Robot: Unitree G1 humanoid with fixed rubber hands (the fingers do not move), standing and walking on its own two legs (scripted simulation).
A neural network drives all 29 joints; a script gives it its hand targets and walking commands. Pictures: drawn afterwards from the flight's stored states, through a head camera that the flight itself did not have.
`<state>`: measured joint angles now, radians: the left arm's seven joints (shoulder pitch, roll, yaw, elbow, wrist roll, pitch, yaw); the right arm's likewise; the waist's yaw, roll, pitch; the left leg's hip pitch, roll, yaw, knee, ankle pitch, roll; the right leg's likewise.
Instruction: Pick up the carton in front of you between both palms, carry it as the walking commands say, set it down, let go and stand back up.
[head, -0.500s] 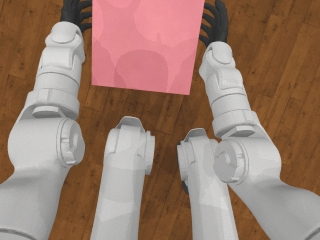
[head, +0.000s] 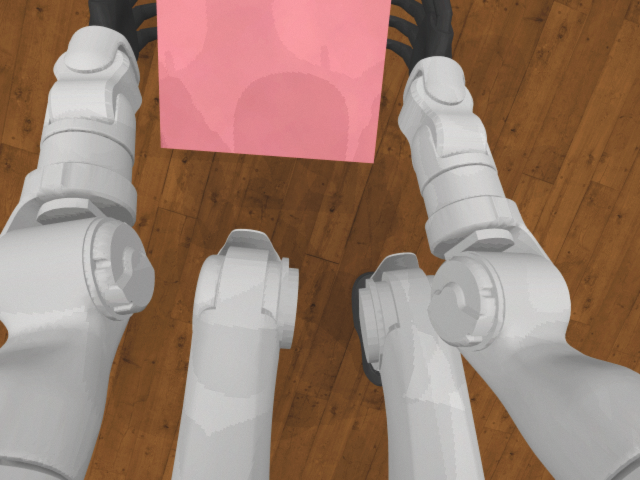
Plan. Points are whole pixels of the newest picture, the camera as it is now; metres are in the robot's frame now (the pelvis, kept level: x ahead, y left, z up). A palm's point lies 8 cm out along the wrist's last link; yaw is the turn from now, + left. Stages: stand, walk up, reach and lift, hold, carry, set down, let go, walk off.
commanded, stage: set down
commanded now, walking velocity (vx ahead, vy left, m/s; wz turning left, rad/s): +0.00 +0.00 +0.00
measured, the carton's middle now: (278, 69) +0.51 +0.13 -0.26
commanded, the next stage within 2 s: let go in 1.70 s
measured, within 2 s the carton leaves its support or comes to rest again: neither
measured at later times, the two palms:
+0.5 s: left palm (115, 106) +0.43 +0.30 -0.23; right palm (433, 107) +0.48 -0.06 -0.21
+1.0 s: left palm out of the picture +0.45 +0.33 -0.08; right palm (468, 63) +0.50 -0.04 -0.08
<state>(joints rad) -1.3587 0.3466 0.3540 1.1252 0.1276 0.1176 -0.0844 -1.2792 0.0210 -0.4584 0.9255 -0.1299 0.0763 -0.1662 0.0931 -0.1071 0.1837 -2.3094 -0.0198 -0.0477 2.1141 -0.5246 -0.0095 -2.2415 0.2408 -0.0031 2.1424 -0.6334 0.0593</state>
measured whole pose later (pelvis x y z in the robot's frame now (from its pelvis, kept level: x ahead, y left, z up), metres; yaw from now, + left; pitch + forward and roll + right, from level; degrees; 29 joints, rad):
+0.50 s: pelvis -0.01 +0.01 -0.02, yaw +0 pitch +36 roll -3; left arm -1.23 0.43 0.22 1.24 -0.08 -0.05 -0.01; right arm -1.23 -0.14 -0.17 1.08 0.08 0.02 -0.15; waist 0.08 -0.09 0.31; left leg -2.29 0.01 -0.01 2.18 -0.52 0.04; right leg -2.22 0.19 -0.01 2.20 -0.64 0.07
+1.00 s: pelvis -0.01 +0.01 +0.05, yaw +2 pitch +38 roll -4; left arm -1.14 0.45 0.19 0.97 -0.12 0.10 -0.07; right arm -1.08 -0.06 -0.23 0.78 0.05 0.14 -0.22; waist 0.07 -0.07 0.14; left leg -2.14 -0.02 -0.02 1.97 -0.49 0.04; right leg -2.05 0.13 -0.02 1.99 -0.62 0.04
